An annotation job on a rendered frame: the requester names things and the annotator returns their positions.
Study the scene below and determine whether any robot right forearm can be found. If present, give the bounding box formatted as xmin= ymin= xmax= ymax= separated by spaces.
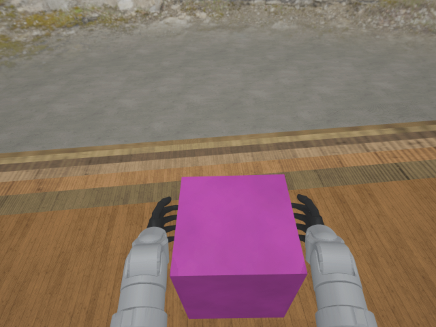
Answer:
xmin=305 ymin=224 xmax=377 ymax=327

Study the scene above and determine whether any right robot hand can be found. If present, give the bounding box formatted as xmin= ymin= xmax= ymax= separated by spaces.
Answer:
xmin=291 ymin=194 xmax=324 ymax=242

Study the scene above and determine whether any carton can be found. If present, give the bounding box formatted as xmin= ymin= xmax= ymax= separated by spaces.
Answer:
xmin=170 ymin=174 xmax=307 ymax=319

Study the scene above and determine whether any left robot hand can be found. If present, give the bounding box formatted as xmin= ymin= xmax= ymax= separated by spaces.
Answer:
xmin=147 ymin=196 xmax=178 ymax=242

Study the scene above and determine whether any robot left forearm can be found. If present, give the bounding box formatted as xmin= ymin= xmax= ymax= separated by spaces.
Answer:
xmin=110 ymin=227 xmax=169 ymax=327

